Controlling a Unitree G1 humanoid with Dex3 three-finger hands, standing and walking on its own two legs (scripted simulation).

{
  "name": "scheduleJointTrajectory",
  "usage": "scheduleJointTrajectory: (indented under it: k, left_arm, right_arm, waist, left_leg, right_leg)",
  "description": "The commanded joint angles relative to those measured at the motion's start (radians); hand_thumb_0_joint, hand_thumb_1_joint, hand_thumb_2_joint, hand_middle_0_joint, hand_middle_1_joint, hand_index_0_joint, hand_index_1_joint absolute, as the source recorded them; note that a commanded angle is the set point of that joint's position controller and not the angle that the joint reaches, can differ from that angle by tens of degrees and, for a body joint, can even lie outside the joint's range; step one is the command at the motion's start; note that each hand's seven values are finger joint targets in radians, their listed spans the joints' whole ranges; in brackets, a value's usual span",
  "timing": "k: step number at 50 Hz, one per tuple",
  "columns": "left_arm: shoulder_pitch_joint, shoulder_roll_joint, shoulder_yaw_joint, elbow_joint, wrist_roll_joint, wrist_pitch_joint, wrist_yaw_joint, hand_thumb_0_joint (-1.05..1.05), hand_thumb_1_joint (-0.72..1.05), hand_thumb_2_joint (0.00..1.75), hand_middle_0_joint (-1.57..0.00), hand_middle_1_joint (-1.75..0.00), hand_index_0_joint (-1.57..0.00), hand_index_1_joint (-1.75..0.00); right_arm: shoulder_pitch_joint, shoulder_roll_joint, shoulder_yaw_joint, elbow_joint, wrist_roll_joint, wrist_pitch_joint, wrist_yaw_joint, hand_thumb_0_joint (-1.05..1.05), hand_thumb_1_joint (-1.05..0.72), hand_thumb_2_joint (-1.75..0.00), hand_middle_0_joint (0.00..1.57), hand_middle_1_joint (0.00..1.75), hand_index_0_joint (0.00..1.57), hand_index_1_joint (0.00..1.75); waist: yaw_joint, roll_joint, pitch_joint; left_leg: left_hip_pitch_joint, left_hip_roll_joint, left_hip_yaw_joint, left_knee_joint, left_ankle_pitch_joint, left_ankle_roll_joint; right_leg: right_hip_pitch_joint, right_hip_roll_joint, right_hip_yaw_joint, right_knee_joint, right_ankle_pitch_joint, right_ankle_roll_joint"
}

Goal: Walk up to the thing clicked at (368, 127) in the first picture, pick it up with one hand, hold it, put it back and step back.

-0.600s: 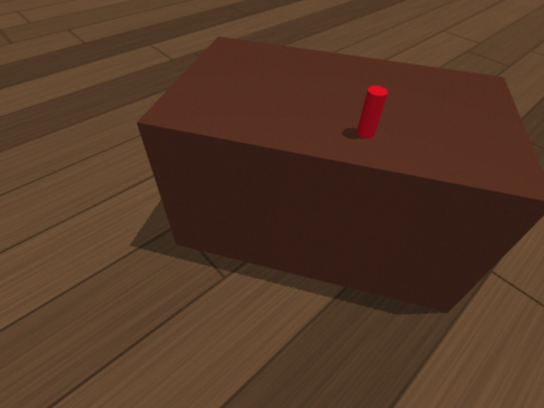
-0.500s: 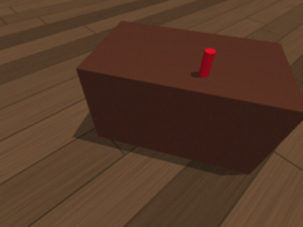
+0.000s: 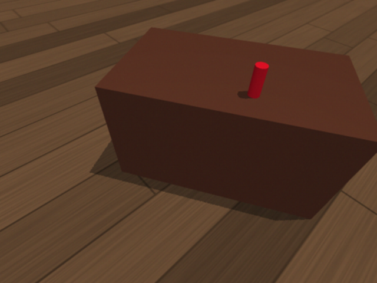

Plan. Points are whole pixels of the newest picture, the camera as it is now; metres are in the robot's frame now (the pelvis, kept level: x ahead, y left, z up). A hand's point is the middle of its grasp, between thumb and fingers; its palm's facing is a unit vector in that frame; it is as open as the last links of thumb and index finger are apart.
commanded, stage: stand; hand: right
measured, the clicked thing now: (257, 80) +0.89 -0.28 -0.06
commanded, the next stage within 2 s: walk up in 0.52 s
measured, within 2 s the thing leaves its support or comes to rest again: neither
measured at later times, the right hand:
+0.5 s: hand out of the picture +0.08 -0.25 -0.16, palm faces -0.03 +0.94 -0.33, open 7.3 cm
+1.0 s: hand out of the picture +0.13 -0.21 -0.13, palm faces +0.11 +0.91 -0.40, open 7.3 cm
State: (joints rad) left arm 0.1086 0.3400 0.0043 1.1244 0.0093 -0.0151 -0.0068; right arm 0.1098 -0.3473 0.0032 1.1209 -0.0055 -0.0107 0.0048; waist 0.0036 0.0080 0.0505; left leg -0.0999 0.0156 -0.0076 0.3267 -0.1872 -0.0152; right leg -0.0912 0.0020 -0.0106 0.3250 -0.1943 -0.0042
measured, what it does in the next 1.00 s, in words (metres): walks ahead: left foot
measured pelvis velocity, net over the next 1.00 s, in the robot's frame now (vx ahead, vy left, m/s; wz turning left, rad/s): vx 0.12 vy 0.07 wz -0.10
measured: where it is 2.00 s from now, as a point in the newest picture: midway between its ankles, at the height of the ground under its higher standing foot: (172, 249)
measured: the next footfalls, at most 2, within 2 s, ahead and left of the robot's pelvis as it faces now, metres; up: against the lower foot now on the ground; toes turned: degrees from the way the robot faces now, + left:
left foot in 0.80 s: +0.15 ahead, +0.17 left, +0.00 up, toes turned -2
right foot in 1.24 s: +0.35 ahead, -0.08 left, +0.00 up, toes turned -10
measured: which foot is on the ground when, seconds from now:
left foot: down 0.00-0.58, up 0.60-0.78, down 0.80-1.00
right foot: down 0.00-0.82, up 0.84-1.00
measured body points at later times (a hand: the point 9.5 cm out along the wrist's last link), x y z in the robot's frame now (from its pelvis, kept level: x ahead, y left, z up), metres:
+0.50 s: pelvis +0.00 +0.00 +0.00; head +0.01 +0.00 +0.45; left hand +0.07 +0.30 -0.13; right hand +0.08 -0.30 -0.14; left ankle +0.00 +0.13 -0.75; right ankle -0.01 -0.12 -0.75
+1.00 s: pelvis +0.12 +0.07 -0.01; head +0.14 +0.09 +0.44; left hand +0.20 +0.39 -0.14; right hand +0.12 -0.25 -0.11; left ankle +0.11 +0.17 -0.75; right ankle +0.10 -0.08 -0.68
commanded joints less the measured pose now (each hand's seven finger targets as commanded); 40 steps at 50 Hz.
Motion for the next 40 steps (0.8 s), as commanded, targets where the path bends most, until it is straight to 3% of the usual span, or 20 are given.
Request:
scheduleJointTrajectory:
  k: [1, 14, 25, 26, 27, 28, 29, 30, 31, 32, 33, 35, 37, 39, 40]
  left_arm:
    - [-0.039, 0.214, 0.037, -0.056, -0.002, -0.017, 0.016, 0.00, 0.90, 0.90, -0.20, -0.30, -0.20, -0.30]
    - [-0.036, 0.219, 0.036, -0.056, -0.002, -0.018, 0.017, 0.00, 0.90, 0.90, -0.20, -0.30, -0.20, -0.30]
    - [-0.030, 0.219, 0.034, -0.054, -0.003, -0.018, 0.018, 0.00, 0.90, 0.90, -0.20, -0.30, -0.20, -0.30]
    - [0.070, 0.305, 0.084, -0.116, 0.009, -0.029, -0.004, 0.00, 0.90, 0.90, -0.20, -0.30, -0.20, -0.30]
    - [0.095, 0.315, 0.094, -0.104, 0.021, -0.030, -0.011, 0.00, 0.90, 0.90, -0.20, -0.30, -0.20, -0.30]
    - [0.100, 0.319, 0.102, -0.108, 0.026, -0.030, -0.015, 0.00, 0.90, 0.90, -0.20, -0.30, -0.20, -0.30]
    - [0.089, 0.331, 0.114, -0.119, 0.029, -0.033, -0.016, 0.00, 0.90, 0.90, -0.20, -0.30, -0.20, -0.30]
    - [0.107, 0.345, 0.122, -0.134, 0.029, -0.042, -0.012, 0.00, 0.90, 0.90, -0.20, -0.30, -0.20, -0.30]
    - [0.121, 0.344, 0.127, -0.150, 0.030, -0.052, -0.009, 0.00, 0.90, 0.90, -0.20, -0.30, -0.20, -0.30]
    - [0.136, 0.339, 0.129, -0.164, 0.029, -0.057, -0.010, 0.00, 0.90, 0.90, -0.20, -0.30, -0.20, -0.30]
    - [0.154, 0.332, 0.127, -0.170, 0.027, -0.059, -0.010, 0.00, 0.90, 0.90, -0.20, -0.30, -0.20, -0.30]
    - [0.121, 0.327, 0.128, -0.200, 0.025, -0.057, -0.014, 0.00, 0.90, 0.90, -0.20, -0.30, -0.20, -0.30]
    - [0.096, 0.325, 0.126, -0.230, 0.022, -0.053, -0.020, 0.00, 0.90, 0.90, -0.20, -0.30, -0.20, -0.30]
    - [0.014, 0.309, 0.115, -0.263, 0.013, -0.043, -0.024, 0.00, 0.90, 0.90, -0.20, -0.30, -0.20, -0.30]
    - [0.024, 0.255, 0.102, -0.281, 0.016, -0.041, -0.025, 0.00, 0.90, 0.90, -0.20, -0.30, -0.20, -0.30]
  right_arm:
    - [-0.043, -0.205, -0.033, -0.058, -0.002, -0.023, -0.018, 0.00, -0.90, -0.90, 0.20, 0.30, 0.20, 0.30]
    - [-0.034, -0.206, -0.034, -0.056, -0.003, -0.021, -0.016, 0.00, -0.90, -0.90, 0.20, 0.30, 0.20, 0.30]
    - [-0.032, -0.205, -0.034, -0.055, -0.002, -0.022, -0.017, 0.00, -0.90, -0.90, 0.20, 0.30, 0.20, 0.30]
    - [0.005, -0.296, -0.094, -0.126, -0.027, -0.033, 0.002, 0.00, -0.90, -0.90, 0.20, 0.30, 0.20, 0.30]
    - [-0.004, -0.290, -0.101, -0.125, -0.038, -0.033, 0.011, 0.00, -0.90, -0.90, 0.20, 0.30, 0.20, 0.30]
    - [-0.023, -0.277, -0.100, -0.140, -0.041, -0.030, 0.018, 0.00, -0.90, -0.90, 0.20, 0.30, 0.20, 0.30]
    - [-0.042, -0.243, -0.097, -0.157, -0.038, -0.026, 0.026, 0.00, -0.90, -0.90, 0.20, 0.30, 0.20, 0.30]
    - [-0.065, -0.238, -0.100, -0.181, -0.044, -0.023, 0.033, 0.00, -0.90, -0.90, 0.20, 0.30, 0.20, 0.30]
    - [-0.062, -0.239, -0.101, -0.190, -0.046, -0.027, 0.035, 0.00, -0.90, -0.90, 0.20, 0.30, 0.20, 0.30]
    - [-0.057, -0.241, -0.102, -0.200, -0.041, -0.035, 0.038, 0.00, -0.90, -0.90, 0.20, 0.30, 0.20, 0.30]
    - [-0.060, -0.243, -0.106, -0.206, -0.039, -0.043, 0.039, 0.00, -0.90, -0.90, 0.20, 0.30, 0.20, 0.30]
    - [-0.021, -0.236, -0.110, -0.219, -0.037, -0.048, 0.049, 0.00, -0.90, -0.90, 0.20, 0.30, 0.20, 0.30]
    - [0.023, -0.231, -0.118, -0.226, -0.033, -0.052, 0.056, 0.00, -0.90, -0.90, 0.20, 0.30, 0.20, 0.30]
    - [0.173, -0.231, -0.139, -0.191, -0.036, -0.054, 0.049, 0.00, -0.90, -0.90, 0.20, 0.30, 0.20, 0.30]
    - [0.303, -0.269, -0.162, -0.158, -0.040, -0.059, 0.035, 0.00, -0.90, -0.90, 0.20, 0.30, 0.20, 0.30]
  waist:
    - [0.001, 0.002, -0.062]
    - [-0.003, -0.008, -0.066]
    - [-0.003, -0.017, -0.067]
    - [0.002, -0.002, -0.133]
    - [0.012, -0.009, -0.052]
    - [0.020, -0.037, 0.020]
    - [0.028, -0.137, 0.074]
    - [0.049, -0.181, 0.118]
    - [0.055, -0.157, 0.138]
    - [0.056, -0.145, 0.125]
    - [0.059, -0.129, 0.096]
    - [0.033, -0.146, 0.039]
    - [0.010, -0.181, 0.012]
    - [-0.094, -0.143, -0.019]
    - [-0.156, 0.001, -0.085]
  left_leg:
    - [0.012, 0.111, -0.085, -0.043, 0.159, 0.035]
    - [0.003, 0.109, -0.084, -0.048, 0.139, 0.035]
    - [0.012, 0.112, -0.086, -0.046, 0.184, 0.033]
    - [0.043, 0.052, -0.032, 0.079, -0.306, 0.085]
    - [-0.064, 0.050, -0.047, 0.115, -0.455, 0.096]
    - [-0.165, 0.030, -0.032, 0.156, -0.473, 0.087]
    - [-0.293, -0.007, 0.025, 0.288, -0.397, 0.064]
    - [-0.432, 0.005, 0.008, 0.418, -0.312, 0.049]
    - [-0.500, 0.048, -0.036, 0.453, -0.258, 0.038]
    - [-0.523, 0.064, -0.047, 0.438, -0.249, 0.037]
    - [-0.510, 0.067, -0.059, 0.432, -0.253, 0.034]
    - [-0.400, 0.066, -0.047, 0.373, -0.281, 0.032]
    - [-0.258, 0.049, -0.015, 0.280, -0.242, 0.032]
    - [0.030, 0.014, 0.043, 0.122, -0.054, 0.025]
    - [0.244, 0.023, -0.005, 0.057, -0.029, 0.025]
  right_leg:
    - [-0.014, -0.130, 0.097, -0.048, 0.156, -0.025]
    - [-0.006, -0.131, 0.097, -0.059, 0.140, -0.022]
    - [-0.001, -0.133, 0.093, -0.044, 0.177, -0.024]
    - [-0.021, -0.092, 0.152, -0.007, -0.284, -0.065]
    - [-0.095, -0.130, 0.225, -0.023, -0.481, -0.093]
    - [-0.124, -0.162, 0.289, -0.067, -0.567, -0.112]
    - [-0.090, -0.223, 0.390, -0.146, -0.655, -0.142]
    - [-0.025, -0.305, 0.500, -0.208, -0.643, -0.194]
    - [0.023, -0.339, 0.536, -0.200, -0.542, -0.235]
    - [0.078, -0.335, 0.525, -0.183, -0.434, -0.254]
    - [0.101, -0.314, 0.495, -0.163, -0.343, -0.249]
    - [0.075, -0.262, 0.380, -0.126, -0.259, -0.213]
    - [-0.006, -0.218, 0.297, -0.074, -0.152, -0.185]
    - [-0.213, -0.136, 0.169, 0.100, -0.074, -0.123]
    - [-0.339, -0.057, 0.098, 0.339, -0.072, -0.078]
